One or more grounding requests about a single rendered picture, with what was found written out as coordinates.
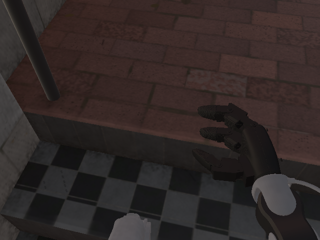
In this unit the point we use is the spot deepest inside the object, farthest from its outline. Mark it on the stairs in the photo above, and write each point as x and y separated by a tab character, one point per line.
82	177

